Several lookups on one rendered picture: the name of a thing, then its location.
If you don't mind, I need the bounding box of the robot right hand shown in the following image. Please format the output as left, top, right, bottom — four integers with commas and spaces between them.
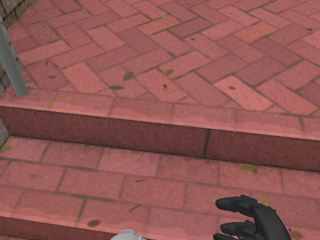
213, 194, 291, 240

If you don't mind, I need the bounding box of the robot left shin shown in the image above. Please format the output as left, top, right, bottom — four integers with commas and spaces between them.
111, 229, 137, 240

